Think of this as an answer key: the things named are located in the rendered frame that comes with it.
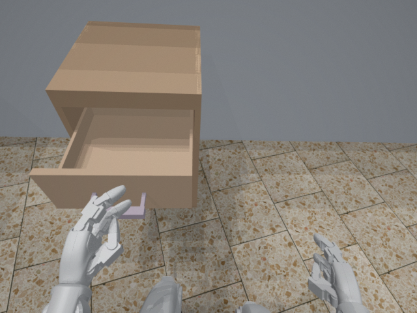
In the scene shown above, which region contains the drawer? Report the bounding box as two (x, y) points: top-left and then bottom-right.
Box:
(29, 108), (193, 209)

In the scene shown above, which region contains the left robot thigh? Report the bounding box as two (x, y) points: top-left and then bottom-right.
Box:
(139, 281), (182, 313)

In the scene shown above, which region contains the robot left shin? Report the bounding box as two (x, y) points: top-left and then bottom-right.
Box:
(161, 276), (175, 282)

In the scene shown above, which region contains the left robot hand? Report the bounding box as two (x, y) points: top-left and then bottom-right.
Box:
(59, 185), (132, 287)

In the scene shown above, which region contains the left robot forearm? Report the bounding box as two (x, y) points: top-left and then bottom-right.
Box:
(41, 284), (93, 313)

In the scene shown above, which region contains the cabinet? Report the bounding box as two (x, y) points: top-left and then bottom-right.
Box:
(45, 21), (202, 208)

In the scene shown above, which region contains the right robot hand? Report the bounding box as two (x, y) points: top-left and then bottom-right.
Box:
(308, 233), (362, 309)

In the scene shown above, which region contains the handle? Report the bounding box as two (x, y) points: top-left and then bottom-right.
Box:
(91, 192), (147, 219)

